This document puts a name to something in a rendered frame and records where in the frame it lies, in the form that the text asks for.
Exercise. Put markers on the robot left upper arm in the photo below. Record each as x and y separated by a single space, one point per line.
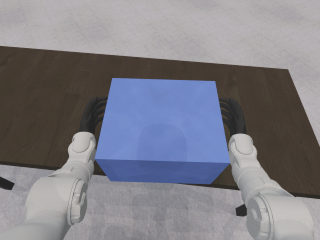
55 204

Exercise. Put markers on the right robot hand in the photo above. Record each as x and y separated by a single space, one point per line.
235 122

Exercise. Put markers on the left robot hand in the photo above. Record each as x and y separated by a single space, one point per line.
90 115

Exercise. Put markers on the table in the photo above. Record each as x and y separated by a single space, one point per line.
43 94

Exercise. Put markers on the robot right forearm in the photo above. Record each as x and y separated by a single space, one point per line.
247 172

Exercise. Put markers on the robot right upper arm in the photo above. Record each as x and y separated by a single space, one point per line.
275 217

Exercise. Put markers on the carton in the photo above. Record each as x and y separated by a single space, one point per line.
162 131

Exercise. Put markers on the robot left forearm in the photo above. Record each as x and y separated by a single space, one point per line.
80 163

